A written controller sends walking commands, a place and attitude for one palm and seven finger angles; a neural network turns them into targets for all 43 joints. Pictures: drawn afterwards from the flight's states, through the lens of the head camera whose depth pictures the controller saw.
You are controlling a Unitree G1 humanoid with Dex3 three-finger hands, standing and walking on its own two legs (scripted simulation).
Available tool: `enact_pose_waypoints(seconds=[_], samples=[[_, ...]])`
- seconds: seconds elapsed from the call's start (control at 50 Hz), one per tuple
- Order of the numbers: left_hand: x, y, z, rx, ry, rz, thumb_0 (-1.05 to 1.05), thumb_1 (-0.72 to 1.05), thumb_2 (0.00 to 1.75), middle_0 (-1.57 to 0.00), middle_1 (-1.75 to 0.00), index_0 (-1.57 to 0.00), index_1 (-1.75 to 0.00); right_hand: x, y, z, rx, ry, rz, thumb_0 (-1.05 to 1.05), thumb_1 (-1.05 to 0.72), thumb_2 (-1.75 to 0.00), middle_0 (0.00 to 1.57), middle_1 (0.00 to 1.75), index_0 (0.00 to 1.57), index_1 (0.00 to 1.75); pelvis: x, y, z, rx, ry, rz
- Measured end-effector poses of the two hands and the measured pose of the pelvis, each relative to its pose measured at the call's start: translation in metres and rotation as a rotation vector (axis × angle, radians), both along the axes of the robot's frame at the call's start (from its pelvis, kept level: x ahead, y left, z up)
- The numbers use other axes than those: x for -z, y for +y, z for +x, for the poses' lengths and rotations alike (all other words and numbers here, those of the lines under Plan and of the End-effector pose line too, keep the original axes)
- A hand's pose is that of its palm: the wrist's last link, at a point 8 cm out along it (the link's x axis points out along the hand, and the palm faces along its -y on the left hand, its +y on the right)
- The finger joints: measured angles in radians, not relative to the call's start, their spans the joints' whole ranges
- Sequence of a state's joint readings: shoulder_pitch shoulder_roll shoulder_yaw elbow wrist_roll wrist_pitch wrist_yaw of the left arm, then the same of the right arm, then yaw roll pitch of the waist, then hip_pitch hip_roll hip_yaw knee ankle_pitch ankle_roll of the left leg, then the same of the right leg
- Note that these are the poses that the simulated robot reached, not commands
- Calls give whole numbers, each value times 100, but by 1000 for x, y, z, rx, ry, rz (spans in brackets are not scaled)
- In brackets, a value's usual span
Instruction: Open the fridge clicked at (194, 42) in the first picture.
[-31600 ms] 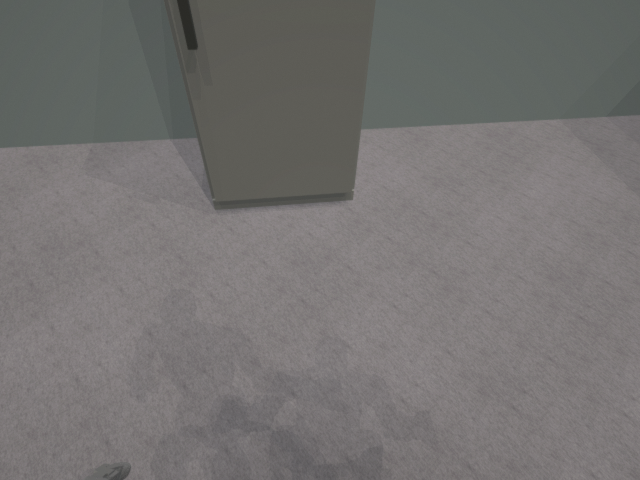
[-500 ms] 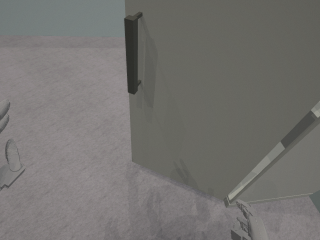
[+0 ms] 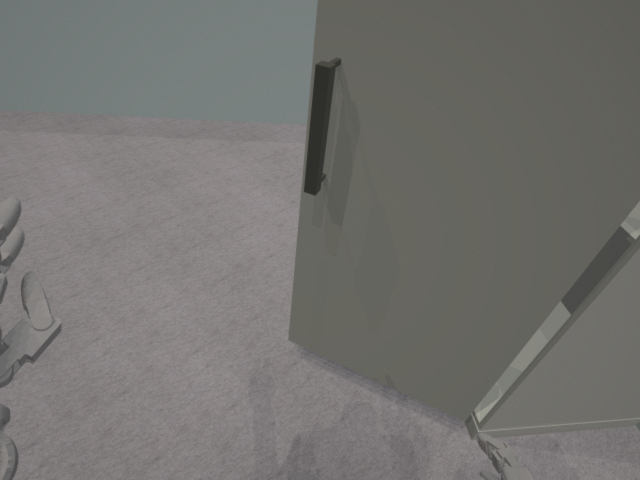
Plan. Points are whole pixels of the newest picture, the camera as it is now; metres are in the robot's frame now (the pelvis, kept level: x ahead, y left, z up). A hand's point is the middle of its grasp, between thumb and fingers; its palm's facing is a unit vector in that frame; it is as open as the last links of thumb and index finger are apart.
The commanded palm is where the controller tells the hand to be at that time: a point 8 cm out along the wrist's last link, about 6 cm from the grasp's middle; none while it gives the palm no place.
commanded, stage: stop stepping back and stand still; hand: left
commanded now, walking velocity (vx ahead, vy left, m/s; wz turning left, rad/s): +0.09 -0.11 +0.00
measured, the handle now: (323, 130) +0.72 +0.05 +0.14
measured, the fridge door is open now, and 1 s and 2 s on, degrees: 59 59 59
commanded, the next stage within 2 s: let the arm hang, fingers relaxed in 0.18 s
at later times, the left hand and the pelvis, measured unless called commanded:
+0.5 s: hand out of the picture +0.13 +0.19 -0.12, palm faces +0.05 -0.97 -0.22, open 7.4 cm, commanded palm none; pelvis +0.00 +0.00 +0.00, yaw +1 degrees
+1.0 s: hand out of the picture -0.02 +0.17 -0.16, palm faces +0.05 -0.98 -0.20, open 7.3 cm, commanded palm none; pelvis +0.02 +0.00 +0.02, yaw +1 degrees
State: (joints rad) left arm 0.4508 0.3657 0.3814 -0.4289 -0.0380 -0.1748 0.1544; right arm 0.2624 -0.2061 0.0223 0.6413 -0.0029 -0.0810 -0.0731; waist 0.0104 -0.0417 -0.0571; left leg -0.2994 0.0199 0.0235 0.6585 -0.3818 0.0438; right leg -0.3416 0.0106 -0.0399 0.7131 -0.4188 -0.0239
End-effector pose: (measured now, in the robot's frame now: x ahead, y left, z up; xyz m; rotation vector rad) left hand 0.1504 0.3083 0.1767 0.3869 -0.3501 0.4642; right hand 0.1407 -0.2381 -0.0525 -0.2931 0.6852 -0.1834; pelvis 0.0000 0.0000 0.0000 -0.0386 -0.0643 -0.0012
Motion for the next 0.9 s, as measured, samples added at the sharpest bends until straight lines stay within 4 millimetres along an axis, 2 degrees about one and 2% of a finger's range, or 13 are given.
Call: enact_pose_waypoints(seconds=[0.06, 0.16, 0.28, 0.32, 0.36, 0.4, 0.44, 0.48, 0.54, 0.64, 0.74, 0.82, 0.9], samples=[[0, 5, 2, 8, 10, 1, 2, 89, 90, -21, -30, -21, -31, -7, 9, -9, 15, -12, 15, 2, -90, -89, 21, 30, 20, 30, -6, 1, -5, -4, -17, 1], [-24, 3, -6, 22, -13, 34, 2, 89, 90, -21, -30, -21, -31, -18, 23, -20, -29, 29, 46, 2, -90, -89, 21, 30, 20, 30, -24, 0, -2, -15, 4, -30], [-33, -2, -5, 1, 48, 130, 2, 89, 90, -21, -30, -21, -31, -8, 23, -8, -48, 36, 75, 2, -90, -89, 21, 31, 20, 30, -22, -4, 4, -7, 41, -6], [-4, -1, 8, 9, 162, 139, 1, 89, 90, -21, -30, -20, -30, 9, 16, 0, -70, 42, 96, 2, -90, -89, 21, 31, 20, 30, -11, -3, 1, -5, 55, 2], [55, 2, 21, 20, 403, 28, 0, 90, 90, -20, -30, -20, -30, 27, 9, 4, -54, 83, 118, 1, -90, -89, 21, 31, 20, 30, -5, 2, 0, -24, 51, -10], [127, -4, 22, 21, 664, -119, 0, 90, 90, -20, -30, -20, -30, 42, 5, 0, -32, 131, 122, 1, -90, -89, 21, 30, 20, 30, 1, 6, 1, -34, 54, -4], [195, -22, 8, 31, 909, -254, 1, 91, 90, -20, -30, -19, -30, 50, 1, -11, -16, 183, 112, 1, -90, -89, 21, 30, 20, 30, 4, 7, 2, -30, 50, 10], [251, -50, -18, 60, 1128, -370, 1, 91, 90, -20, -30, -19, -30, 54, -2, -27, -1, 243, 94, 1, -90, -89, 21, 30, 20, 30, 5, 5, 2, -25, 44, 21], [303, -94, -70, 103, 1380, -526, 1, 92, 90, -20, -30, -19, -30, 54, -7, -56, 22, 360, 67, 1, -90, -89, 21, 30, 20, 30, 2, 0, 3, -23, 43, 28], [316, -88, -125, -20, 1523, -593, -4, 102, 90, -21, -30, -21, -30, 54, -14, -104, 57, 576, 49, 1, -90, -89, 21, 30, 20, 30, -8, -10, 4, -36, 65, 21], [310, -82, -174, -96, 1706, -588, -2, 98, 90, -21, -30, -20, -30, 61, -9, -130, 111, 678, 88, 1, -91, -89, 20, 30, 19, 30, -13, -9, 10, -30, 69, 20], [303, -80, -191, -139, 1776, -583, -1, 95, 90, -20, -30, -20, -30, 69, 2, -137, 127, 708, 131, 1, -91, -89, 20, 30, 19, 30, -15, -6, 16, -22, 60, 26], [300, -82, -189, -147, 1784, -583, 0, 93, 90, -20, -30, -20, -30, 75, 17, -134, 122, 715, 172, 1, -91, -89, 20, 30, 19, 30, -16, -4, 19, -15, 51, 31]])
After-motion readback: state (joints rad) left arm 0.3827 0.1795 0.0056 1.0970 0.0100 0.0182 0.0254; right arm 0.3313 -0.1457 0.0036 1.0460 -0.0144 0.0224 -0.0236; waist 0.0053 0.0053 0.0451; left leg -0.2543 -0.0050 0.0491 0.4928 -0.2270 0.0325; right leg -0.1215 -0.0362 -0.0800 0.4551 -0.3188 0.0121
